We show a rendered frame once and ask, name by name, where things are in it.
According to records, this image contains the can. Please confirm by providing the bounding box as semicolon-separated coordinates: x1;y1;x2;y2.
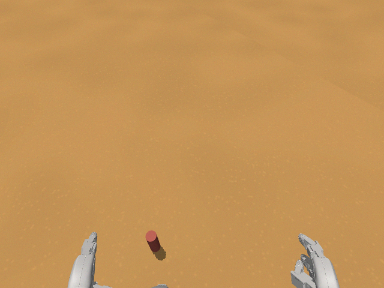
145;230;160;252

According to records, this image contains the right robot hand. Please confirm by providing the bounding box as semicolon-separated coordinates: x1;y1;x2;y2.
290;233;340;288

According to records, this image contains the left robot hand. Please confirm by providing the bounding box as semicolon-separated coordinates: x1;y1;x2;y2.
67;232;112;288

